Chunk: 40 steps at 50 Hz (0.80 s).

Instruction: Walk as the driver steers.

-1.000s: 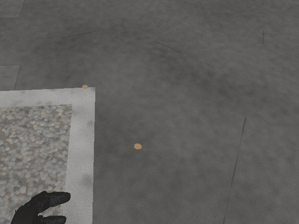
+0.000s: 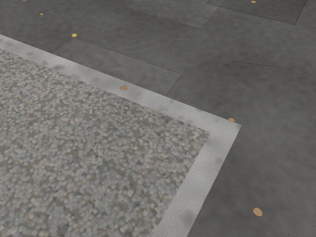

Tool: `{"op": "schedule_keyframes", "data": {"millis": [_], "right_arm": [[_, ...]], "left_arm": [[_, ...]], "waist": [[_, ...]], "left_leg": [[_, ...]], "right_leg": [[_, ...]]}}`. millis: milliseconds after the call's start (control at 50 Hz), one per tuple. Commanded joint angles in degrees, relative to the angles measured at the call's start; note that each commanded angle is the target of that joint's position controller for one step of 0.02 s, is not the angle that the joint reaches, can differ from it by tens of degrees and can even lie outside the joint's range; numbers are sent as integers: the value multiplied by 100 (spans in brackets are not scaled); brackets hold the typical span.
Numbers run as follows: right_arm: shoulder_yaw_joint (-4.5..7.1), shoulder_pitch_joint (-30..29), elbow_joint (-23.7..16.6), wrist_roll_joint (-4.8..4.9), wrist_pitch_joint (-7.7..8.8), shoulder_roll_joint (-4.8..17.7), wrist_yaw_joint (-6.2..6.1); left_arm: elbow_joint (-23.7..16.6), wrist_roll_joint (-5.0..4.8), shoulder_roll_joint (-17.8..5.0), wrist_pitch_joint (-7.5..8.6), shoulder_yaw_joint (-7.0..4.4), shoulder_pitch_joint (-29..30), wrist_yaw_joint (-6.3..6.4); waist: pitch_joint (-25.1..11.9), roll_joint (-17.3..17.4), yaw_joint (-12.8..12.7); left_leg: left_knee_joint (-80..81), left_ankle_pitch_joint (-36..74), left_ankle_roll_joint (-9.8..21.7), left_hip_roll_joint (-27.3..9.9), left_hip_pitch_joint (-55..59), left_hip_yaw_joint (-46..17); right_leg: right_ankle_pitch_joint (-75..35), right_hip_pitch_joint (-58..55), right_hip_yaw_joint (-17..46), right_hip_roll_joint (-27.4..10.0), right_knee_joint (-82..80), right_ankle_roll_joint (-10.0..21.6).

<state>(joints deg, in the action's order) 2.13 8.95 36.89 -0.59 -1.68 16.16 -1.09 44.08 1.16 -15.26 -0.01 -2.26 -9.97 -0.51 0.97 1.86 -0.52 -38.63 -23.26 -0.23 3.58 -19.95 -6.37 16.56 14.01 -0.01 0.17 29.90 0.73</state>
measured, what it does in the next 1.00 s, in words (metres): walks ahead: left foot, then right foot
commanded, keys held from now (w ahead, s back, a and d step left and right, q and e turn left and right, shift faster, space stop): w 0.52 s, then w+e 0.48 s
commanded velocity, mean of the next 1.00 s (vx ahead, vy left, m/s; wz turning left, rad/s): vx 0.42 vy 0.00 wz -0.13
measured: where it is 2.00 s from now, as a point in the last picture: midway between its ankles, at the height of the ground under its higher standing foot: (191, 170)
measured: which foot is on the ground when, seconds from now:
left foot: up 0.00-0.26, down 0.28-0.78, up 0.80-1.00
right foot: down 0.00-0.28, up 0.30-0.74, down 0.76-1.00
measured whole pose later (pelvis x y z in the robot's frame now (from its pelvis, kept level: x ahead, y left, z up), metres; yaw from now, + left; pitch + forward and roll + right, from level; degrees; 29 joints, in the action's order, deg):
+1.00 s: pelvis +0.41 -0.01 +0.01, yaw -12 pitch +1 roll -1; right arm 2.0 9.5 38.8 -1.1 5.9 17.8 -0.6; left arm 41.8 -0.5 -16.4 3.2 -3.3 -17.7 -1.1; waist 2.6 1.7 -2.3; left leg -57.1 -13.2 -2.7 -6.0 -36.9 -5.2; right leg 8.3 12.5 4.1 7.5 19.9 6.0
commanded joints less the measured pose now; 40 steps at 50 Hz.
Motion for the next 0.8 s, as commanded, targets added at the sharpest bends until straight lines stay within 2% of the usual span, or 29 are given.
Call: {"op": "schedule_keyframes", "data": {"millis": [20,40,80,140,180,220,240,260,280,300,320,340,360,400,420,480,540,600,660,700,720,740,760,780,800], "right_arm": [[348,-463,-466,75,142,986,-36],[357,-372,-431,94,171,930,-15],[278,-330,-337,129,281,625,50],[157,-526,-313,136,469,266,138],[154,-476,-263,159,526,295,196],[191,-145,-117,190,543,398,227],[224,134,17,191,533,460,224],[278,555,159,222,514,565,190],[341,1146,277,245,508,736,128],[492,1626,301,132,490,1438,75],[518,1836,361,71,553,1500,144],[378,1523,342,77,635,1114,174],[302,1286,301,65,694,878,188],[227,991,286,63,707,691,194],[215,952,278,50,698,674,184],[226,1041,361,80,692,712,137],[250,1180,496,91,665,842,82],[281,1444,686,112,676,941,67],[304,1490,835,136,639,948,56],[345,1416,836,104,584,1068,20],[369,1383,819,74,538,1148,-8],[360,1300,774,53,468,1154,-48],[318,1381,671,-3,459,1111,-110],[63,2111,429,-112,584,338,-14],[61,1885,514,-18,803,584,81]], "left_arm": [[-254,-82,-1283,137,-309,-211,119],[-195,-140,-1247,168,-304,-324,166],[-162,-205,-1056,190,-268,-485,208],[-150,-212,-1051,188,-282,-540,195],[-138,-248,-1171,177,-320,-622,146],[-137,-316,-1236,145,-332,-595,92],[-133,-316,-1168,143,-306,-612,69],[-123,-278,-981,167,-238,-621,44],[-165,-197,-632,220,-119,-511,5],[-475,-121,-177,333,21,-380,-17],[-643,-264,-663,438,-106,-88,42],[-618,-368,-973,489,-214,-141,30],[-530,-375,-972,519,-219,-210,0],[-467,-229,-872,545,-230,-160,-48],[-456,-207,-769,537,-210,-139,-85],[-546,-172,-560,486,-147,145,-128],[-722,-196,-341,491,-43,696,-167],[-869,-254,-340,492,-5,1144,-251],[-1019,-276,-443,494,-25,1351,-350],[-1036,-241,-591,489,-92,1148,-380],[-966,-229,-743,464,-174,763,-363],[-752,-232,-954,431,-311,-53,-322],[-578,-251,-1234,382,-440,-907,-243],[-564,-217,-1889,383,-571,-1350,-207],[-550,-264,-1435,382,-462,-1472,-200]], "waist": [[238,-1371,-267],[321,-1217,-240],[296,-1014,-277],[122,-1097,-359],[70,-1181,-337],[37,-1075,-113],[-15,-989,27],[-155,-887,236],[-392,-572,531],[-688,1023,619],[-449,1079,793],[60,788,579],[251,746,444],[381,488,278],[363,467,232],[332,304,246],[400,321,393],[534,268,535],[580,185,456],[259,280,255],[-98,395,40],[-613,362,-403],[-1133,135,-761],[-1993,-1411,-341],[-2630,-1235,-557]], "left_leg": [[-1389,-592,-172,-238,-1341,227],[-1647,-421,-181,-370,-1722,129],[-1350,-114,-161,-457,-1859,312],[-306,241,-131,-411,-996,672],[342,320,-91,-318,-325,827],[1108,981,23,-238,508,974],[1359,1197,88,-181,1078,1004],[1442,1168,172,-221,1763,911],[1606,889,339,-721,2599,257],[2182,-339,995,-2049,3389,-1863],[2752,-1321,1655,-2608,2986,-3247],[2823,-1587,1628,-2477,2753,-2929],[2865,-1172,1477,-2178,2569,-2381],[2978,160,1271,-1826,2239,-1555],[3065,694,1224,-1697,2073,-1244],[3185,1874,1253,-1504,1885,-553],[3231,2289,1148,-1361,1625,5],[3323,2186,1094,-1535,1672,278],[3081,2733,957,-1786,2260,521],[2474,4536,808,-1812,2605,741],[1857,5705,718,-1768,2737,858],[735,6474,561,-1583,2555,1110],[-716,5653,356,-1423,1398,1198],[-3236,1466,-93,-411,-1159,1073],[-4054,-830,-73,-9,-1971,3]], "right_leg": [[2068,-562,2578,-1809,-2132,1201],[1934,-841,2598,-1837,-2114,1195],[1480,-1192,2120,-1571,-2122,1056],[587,-938,1384,-1226,-2056,954],[371,-622,1201,-1209,-1980,1019],[446,-165,1138,-1262,-1776,1007],[474,154,1100,-1230,-1584,931],[522,533,1000,-1135,-1255,774],[567,1094,639,-839,-349,473],[973,2399,-202,-144,1696,15],[1625,3176,184,-78,2956,-7],[1194,3583,413,-395,3459,115],[660,3608,405,-537,3519,199],[-50,3434,385,-739,3192,169],[-329,3254,318,-764,3049,114],[-994,3069,120,-677,2248,-138],[-1769,2573,-43,-495,1063,-225],[-2203,2257,-116,-373,463,-83],[-1919,2332,-28,-286,172,221],[-1479,1851,-225,-18,160,439],[-1237,1312,-381,189,238,560],[-1255,250,-552,440,132,716],[-1298,-1415,59,119,233,919],[-366,-3769,3189,-1523,22,2066],[571,-4157,5010,-1931,-1097,2325]]}}
Keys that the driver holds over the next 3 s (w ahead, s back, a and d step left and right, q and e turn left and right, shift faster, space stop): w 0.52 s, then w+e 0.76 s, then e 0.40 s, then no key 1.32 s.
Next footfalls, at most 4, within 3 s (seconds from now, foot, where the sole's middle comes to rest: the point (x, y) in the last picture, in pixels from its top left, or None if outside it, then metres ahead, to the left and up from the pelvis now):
0.28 left None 0.11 0.15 -0.77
0.76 right None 0.46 -0.08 -0.77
1.24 left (157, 180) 0.76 0.06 -0.77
1.70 right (220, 176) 0.78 -0.23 -0.77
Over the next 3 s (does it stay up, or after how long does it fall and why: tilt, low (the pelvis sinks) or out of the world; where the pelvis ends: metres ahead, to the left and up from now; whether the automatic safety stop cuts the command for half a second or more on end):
stays up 0.83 -0.09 0.01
